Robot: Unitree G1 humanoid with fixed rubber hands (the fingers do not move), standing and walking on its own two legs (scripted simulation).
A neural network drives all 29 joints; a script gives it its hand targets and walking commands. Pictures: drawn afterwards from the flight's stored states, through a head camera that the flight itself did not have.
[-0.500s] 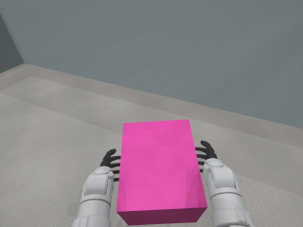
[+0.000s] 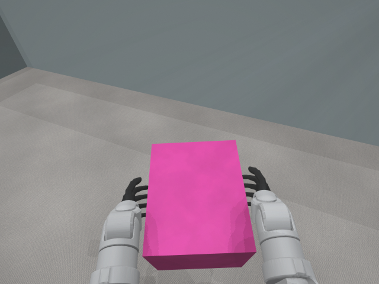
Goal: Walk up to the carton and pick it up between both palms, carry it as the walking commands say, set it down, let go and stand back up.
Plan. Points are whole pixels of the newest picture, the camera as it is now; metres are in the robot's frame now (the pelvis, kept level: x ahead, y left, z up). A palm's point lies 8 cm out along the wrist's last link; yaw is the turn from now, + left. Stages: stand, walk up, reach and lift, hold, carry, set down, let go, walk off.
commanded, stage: reach and lift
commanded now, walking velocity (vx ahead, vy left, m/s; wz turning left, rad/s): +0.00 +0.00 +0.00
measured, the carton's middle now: (196, 205) +0.32 -0.01 -0.03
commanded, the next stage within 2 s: hold in 0.66 s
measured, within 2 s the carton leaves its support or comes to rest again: neither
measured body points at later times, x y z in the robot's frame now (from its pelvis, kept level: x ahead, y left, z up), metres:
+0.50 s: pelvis -0.01 -0.02 +0.00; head -0.07 -0.02 +0.44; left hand +0.29 +0.14 +0.02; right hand +0.30 -0.16 +0.03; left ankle +0.01 +0.13 -0.74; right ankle +0.04 -0.15 -0.74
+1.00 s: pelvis -0.01 -0.01 +0.00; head -0.08 +0.00 +0.44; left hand +0.28 +0.14 +0.02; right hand +0.29 -0.15 +0.03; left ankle +0.01 +0.13 -0.74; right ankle +0.04 -0.15 -0.74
